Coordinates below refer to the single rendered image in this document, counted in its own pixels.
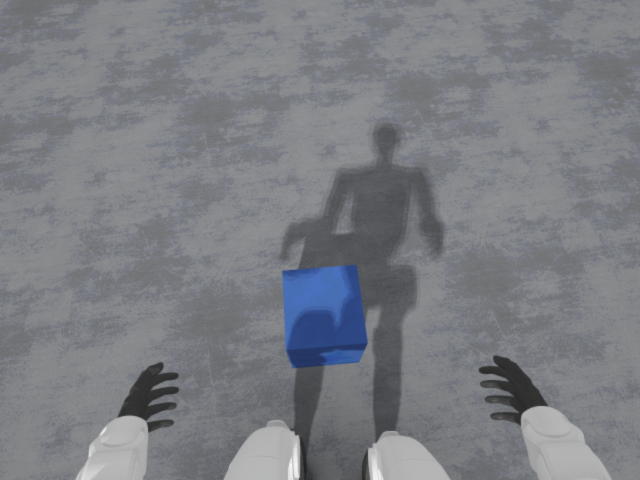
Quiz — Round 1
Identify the robot left thigh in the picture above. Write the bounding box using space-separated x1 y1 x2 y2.
224 426 300 480

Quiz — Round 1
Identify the right robot shin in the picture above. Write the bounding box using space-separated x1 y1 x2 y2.
378 431 399 441

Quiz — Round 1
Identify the right robot forearm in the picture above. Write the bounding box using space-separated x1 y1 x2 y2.
521 406 612 480

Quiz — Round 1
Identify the right robot hand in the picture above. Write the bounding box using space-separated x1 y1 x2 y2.
479 355 549 426

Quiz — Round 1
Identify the carton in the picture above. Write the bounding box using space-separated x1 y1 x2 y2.
282 265 368 368

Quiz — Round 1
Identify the left robot forearm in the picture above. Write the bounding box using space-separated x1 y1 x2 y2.
76 416 148 480

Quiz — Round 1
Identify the left robot hand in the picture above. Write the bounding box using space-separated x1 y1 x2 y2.
117 362 179 433

